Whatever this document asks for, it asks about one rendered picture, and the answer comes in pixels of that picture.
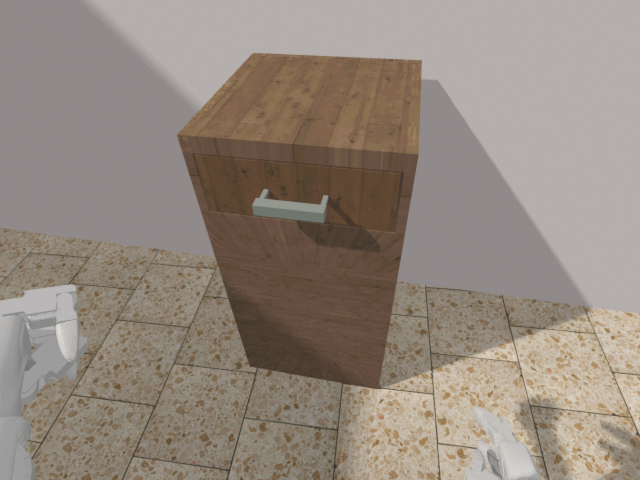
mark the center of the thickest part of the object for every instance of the drawer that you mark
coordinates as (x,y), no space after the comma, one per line
(358,197)

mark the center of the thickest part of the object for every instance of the cabinet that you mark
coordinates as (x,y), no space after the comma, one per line
(311,299)

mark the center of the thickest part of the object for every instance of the handle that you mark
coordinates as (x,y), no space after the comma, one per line
(290,210)

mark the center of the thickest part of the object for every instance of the right robot hand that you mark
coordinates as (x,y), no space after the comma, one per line
(512,460)

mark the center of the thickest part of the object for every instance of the left robot hand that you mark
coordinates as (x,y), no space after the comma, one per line
(46,318)

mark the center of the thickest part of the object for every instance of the robot left forearm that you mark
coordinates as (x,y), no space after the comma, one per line
(15,462)

